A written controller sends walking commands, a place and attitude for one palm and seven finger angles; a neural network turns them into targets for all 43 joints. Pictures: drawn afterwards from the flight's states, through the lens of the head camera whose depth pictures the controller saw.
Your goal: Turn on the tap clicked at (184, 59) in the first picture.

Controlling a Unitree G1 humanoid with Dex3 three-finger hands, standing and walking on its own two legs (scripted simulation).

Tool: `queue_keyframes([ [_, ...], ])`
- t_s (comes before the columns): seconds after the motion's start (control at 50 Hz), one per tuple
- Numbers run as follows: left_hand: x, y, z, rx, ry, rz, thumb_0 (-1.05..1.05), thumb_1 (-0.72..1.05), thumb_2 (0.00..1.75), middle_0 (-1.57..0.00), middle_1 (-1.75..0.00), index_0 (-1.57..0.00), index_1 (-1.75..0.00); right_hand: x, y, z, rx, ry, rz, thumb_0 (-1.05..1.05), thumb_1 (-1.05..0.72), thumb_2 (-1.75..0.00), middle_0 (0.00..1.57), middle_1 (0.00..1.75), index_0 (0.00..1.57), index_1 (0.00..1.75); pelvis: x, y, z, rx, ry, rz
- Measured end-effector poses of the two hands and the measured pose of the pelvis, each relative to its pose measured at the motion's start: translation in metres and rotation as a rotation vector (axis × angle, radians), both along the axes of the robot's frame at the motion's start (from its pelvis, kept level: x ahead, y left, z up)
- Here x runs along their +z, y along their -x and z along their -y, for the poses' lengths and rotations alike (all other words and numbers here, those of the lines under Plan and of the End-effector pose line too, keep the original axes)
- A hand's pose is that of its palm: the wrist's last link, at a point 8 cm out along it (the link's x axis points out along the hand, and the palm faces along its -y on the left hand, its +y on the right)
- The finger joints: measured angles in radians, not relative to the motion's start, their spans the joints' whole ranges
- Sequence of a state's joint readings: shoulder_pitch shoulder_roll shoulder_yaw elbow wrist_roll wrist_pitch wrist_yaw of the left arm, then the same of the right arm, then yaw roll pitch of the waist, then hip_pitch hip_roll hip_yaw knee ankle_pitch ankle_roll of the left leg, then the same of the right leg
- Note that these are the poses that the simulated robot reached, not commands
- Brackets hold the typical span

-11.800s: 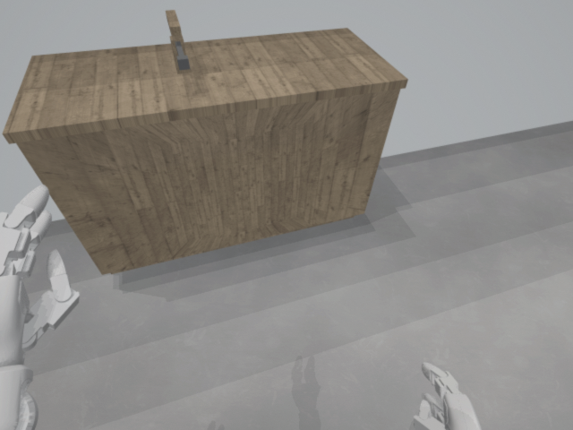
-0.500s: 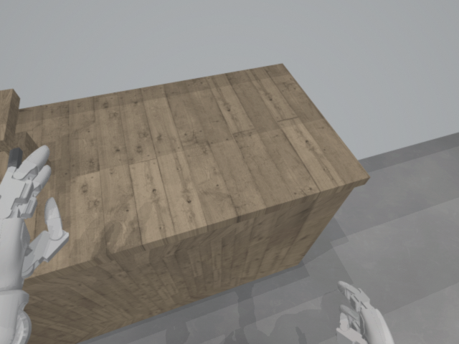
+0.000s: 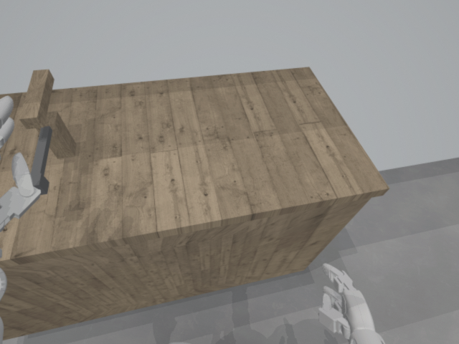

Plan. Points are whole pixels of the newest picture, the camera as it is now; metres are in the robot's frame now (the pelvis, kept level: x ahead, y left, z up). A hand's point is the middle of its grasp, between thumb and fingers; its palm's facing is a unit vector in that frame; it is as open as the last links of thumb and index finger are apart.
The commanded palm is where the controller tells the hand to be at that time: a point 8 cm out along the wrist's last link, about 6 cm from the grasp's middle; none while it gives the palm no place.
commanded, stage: come to a stop and stand still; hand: left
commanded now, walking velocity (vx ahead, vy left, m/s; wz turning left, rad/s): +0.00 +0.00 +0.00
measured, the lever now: (35, 184) +0.30 +0.38 +0.06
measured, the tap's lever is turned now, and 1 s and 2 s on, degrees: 0 0 0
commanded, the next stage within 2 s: look again from close up in 0.60 s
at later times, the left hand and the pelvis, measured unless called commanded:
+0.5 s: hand (38, 241) +0.18 +0.25 +0.16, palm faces +0.43 -0.86 -0.29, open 7.4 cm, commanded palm +0.13 +0.29 +0.18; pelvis -0.03 +0.01 +0.00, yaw +0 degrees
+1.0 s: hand (38, 214) +0.22 +0.27 +0.16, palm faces +0.41 -0.84 -0.35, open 7.4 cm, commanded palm +0.16 +0.30 +0.18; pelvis +0.00 +0.02 +0.00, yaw +0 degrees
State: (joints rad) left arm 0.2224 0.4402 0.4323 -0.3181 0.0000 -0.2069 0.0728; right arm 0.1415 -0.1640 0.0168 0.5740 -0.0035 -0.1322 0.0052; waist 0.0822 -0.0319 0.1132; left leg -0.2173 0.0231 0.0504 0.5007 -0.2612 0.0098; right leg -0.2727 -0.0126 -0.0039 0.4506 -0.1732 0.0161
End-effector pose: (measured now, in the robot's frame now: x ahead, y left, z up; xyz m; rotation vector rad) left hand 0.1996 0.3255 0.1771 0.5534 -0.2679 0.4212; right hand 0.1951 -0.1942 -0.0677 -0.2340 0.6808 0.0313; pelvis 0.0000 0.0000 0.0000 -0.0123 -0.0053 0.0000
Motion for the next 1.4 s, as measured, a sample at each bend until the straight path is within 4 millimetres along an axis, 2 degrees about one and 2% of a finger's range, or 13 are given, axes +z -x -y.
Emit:
queue_keyframes([
  [0.02,0.001,0.000,-0.003,0.010,0.023,0.027,0.01,0.89,0.90,-0.22,-0.30,-0.21,-0.31,0.001,0.006,0.001,-0.008,-0.001,0.001,0.01,-0.91,-0.89,0.20,0.30,0.21,0.30,0.000,0.003,0.000,-0.005,-0.004,0.006],
  [0.06,0.002,0.004,0.005,-0.005,0.066,0.063,0.01,0.89,0.90,-0.21,-0.30,-0.21,-0.31,0.004,0.017,0.006,-0.027,-0.005,0.016,0.01,-0.90,-0.89,0.20,0.30,0.21,0.30,0.000,0.007,-0.002,-0.010,-0.009,0.017],
  [0.14,0.001,0.020,0.042,-0.137,0.100,0.061,0.01,0.90,0.90,-0.21,-0.30,-0.20,-0.31,0.003,0.038,0.015,-0.074,-0.010,0.039,0.01,-0.90,-0.89,0.20,0.30,0.21,0.30,-0.002,0.012,-0.008,-0.013,-0.011,0.034],
  [0.18,0.000,0.029,0.052,-0.186,0.089,0.042,0.01,0.89,0.90,-0.21,-0.30,-0.20,-0.31,0.002,0.048,0.019,-0.100,-0.006,0.036,0.01,-0.90,-0.89,0.20,0.30,0.21,0.30,-0.003,0.014,-0.008,-0.013,-0.012,0.040],
  [0.22,-0.002,0.037,0.049,-0.190,0.069,0.023,0.01,0.89,0.90,-0.21,-0.30,-0.21,-0.31,0.001,0.058,0.023,-0.124,0.002,0.026,0.01,-0.90,-0.89,0.20,0.30,0.21,0.30,-0.002,0.017,-0.007,-0.012,-0.013,0.044],
  [0.34,-0.007,0.054,0.016,-0.045,0.070,0.025,0.01,0.89,0.90,-0.22,-0.30,-0.21,-0.31,-0.002,0.081,0.031,-0.132,0.035,-0.009,0.01,-0.90,-0.89,0.20,0.30,0.20,0.30,-0.002,0.027,-0.003,-0.006,-0.011,0.049],
  [0.42,-0.008,0.059,0.019,-0.019,0.123,0.068,0.01,0.89,0.90,-0.21,-0.30,-0.21,-0.31,-0.003,0.086,0.031,-0.105,0.049,-0.015,0.01,-0.90,-0.89,0.20,0.30,0.20,0.30,-0.001,0.031,-0.004,-0.002,-0.005,0.050],
  [0.54,-0.010,0.053,0.035,-0.098,0.137,0.071,0.01,0.89,0.90,-0.21,-0.30,-0.20,-0.31,0.003,0.080,0.025,-0.097,0.051,0.014,0.01,-0.90,-0.89,0.20,0.30,0.21,0.30,0.000,0.032,-0.008,-0.007,-0.001,0.048],
  [0.72,-0.009,0.040,0.013,-0.084,0.076,0.034,0.01,0.89,0.90,-0.21,-0.30,-0.21,-0.31,0.007,0.064,0.009,-0.094,0.036,0.021,0.01,-0.90,-0.89,0.20,0.30,0.21,0.30,0.001,0.024,-0.016,-0.004,-0.002,0.039],
  [0.82,-0.004,0.038,0.012,-0.080,0.080,0.053,0.01,0.89,0.90,-0.21,-0.30,-0.20,-0.31,0.004,0.051,0.001,-0.072,0.026,0.004,0.01,-0.90,-0.89,0.20,0.30,0.21,0.30,0.001,0.014,-0.019,0.003,0.001,0.038],
  [0.96,-0.010,0.027,0.011,-0.074,0.103,0.033,0.01,0.89,0.90,-0.21,-0.30,-0.20,-0.31,0.005,0.029,-0.006,-0.057,0.020,0.004,0.01,-0.90,-0.89,0.20,0.30,0.21,0.30,0.001,0.003,-0.021,0.007,0.004,0.035],
  [1.16,0.000,0.017,0.018,-0.092,0.083,0.043,0.01,0.89,0.90,-0.21,-0.30,-0.20,-0.31,0.010,0.008,-0.003,-0.056,0.022,0.025,0.01,-0.90,-0.89,0.20,0.30,0.21,0.30,0.002,-0.006,-0.017,0.010,0.005,0.026],
  [1.4,-0.009,0.013,0.023,-0.065,0.106,-0.021,0.01,0.89,0.90,-0.21,-0.30,-0.21,-0.31,0.006,0.008,0.012,-0.080,0.037,-0.010,0.01,-0.90,-0.89,0.20,0.30,0.21,0.30,0.004,-0.011,-0.010,0.014,0.005,0.016],
])
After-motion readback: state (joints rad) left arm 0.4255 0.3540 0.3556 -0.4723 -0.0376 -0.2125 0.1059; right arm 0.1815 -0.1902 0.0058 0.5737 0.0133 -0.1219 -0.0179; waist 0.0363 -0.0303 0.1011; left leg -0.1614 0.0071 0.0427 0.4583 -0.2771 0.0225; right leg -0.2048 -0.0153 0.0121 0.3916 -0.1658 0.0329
